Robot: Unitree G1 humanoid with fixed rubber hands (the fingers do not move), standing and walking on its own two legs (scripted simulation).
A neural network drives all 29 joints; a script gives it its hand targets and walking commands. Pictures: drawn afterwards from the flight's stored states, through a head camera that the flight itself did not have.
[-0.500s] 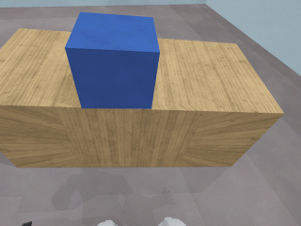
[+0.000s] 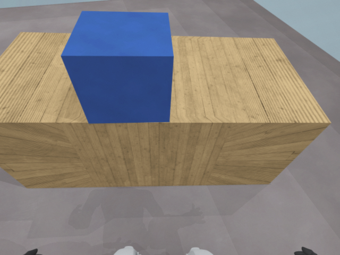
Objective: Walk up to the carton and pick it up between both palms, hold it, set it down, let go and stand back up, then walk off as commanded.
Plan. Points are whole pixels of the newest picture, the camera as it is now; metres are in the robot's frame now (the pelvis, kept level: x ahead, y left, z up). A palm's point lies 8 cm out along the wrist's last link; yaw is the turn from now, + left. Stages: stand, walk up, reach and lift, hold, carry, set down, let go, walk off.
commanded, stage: walk up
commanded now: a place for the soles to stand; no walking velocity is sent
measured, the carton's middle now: (127, 69) +0.73 +0.16 +0.01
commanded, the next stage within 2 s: none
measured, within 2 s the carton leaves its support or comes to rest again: neither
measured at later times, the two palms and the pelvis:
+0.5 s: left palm out of the picture +0.11 +0.34 -0.08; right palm out of the picture +0.12 -0.32 -0.06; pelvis +0.01 +0.01 +0.00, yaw +0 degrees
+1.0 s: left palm out of the picture +0.08 +0.43 -0.07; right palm (263, 223) +0.23 -0.23 -0.07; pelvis +0.07 +0.09 +0.00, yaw +3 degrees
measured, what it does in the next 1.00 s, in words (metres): steps to the left: left foot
